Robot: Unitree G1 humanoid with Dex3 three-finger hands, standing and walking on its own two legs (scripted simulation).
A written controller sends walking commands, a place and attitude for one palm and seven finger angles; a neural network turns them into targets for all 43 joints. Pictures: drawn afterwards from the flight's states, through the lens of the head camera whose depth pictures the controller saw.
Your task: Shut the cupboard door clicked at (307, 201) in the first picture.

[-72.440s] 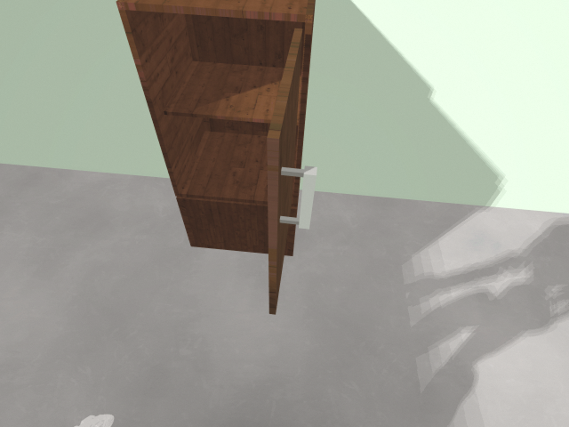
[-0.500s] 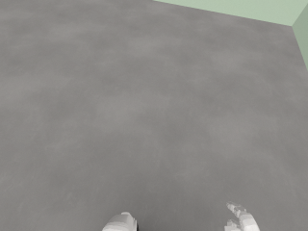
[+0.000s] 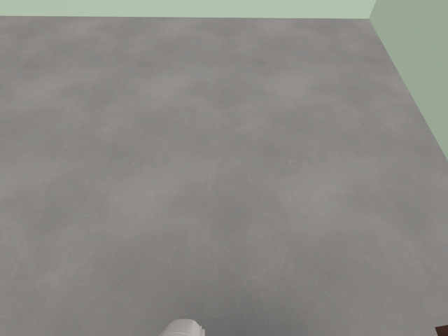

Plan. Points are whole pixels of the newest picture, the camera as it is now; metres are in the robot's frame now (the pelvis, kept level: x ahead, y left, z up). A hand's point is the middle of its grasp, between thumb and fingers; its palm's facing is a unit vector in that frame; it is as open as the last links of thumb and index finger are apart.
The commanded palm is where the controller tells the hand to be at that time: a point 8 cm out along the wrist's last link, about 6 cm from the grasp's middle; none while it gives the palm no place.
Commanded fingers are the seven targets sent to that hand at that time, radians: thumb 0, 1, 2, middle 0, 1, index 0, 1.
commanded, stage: turn to face it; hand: left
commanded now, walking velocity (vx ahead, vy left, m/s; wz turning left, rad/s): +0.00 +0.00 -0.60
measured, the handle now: out of the picture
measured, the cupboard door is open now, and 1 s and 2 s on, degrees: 3 3 3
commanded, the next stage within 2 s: none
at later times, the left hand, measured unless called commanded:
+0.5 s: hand (136, 287) +0.22 +0.21 -0.15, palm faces -0.29 -0.93 -0.24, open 7.4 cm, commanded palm none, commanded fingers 0.00 0.90 0.90 -0.20 -0.30 -0.20 -0.30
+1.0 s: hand (172, 277) +0.25 +0.15 -0.18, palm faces -0.54 -0.82 -0.18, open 7.4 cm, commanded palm none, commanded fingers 0.00 0.90 0.90 -0.20 -0.30 -0.20 -0.30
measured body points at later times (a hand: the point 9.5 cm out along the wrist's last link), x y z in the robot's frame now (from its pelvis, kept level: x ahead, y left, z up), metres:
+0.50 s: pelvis +0.04 +0.03 +0.01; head +0.09 +0.03 +0.45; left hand +0.23 +0.26 -0.13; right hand +0.02 -0.23 -0.13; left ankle +0.05 +0.16 -0.73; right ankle +0.00 -0.09 -0.69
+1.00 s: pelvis +0.07 +0.03 +0.00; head +0.12 +0.02 +0.44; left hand +0.28 +0.19 -0.16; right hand +0.00 -0.24 -0.13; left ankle +0.14 +0.12 -0.73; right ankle -0.01 -0.08 -0.71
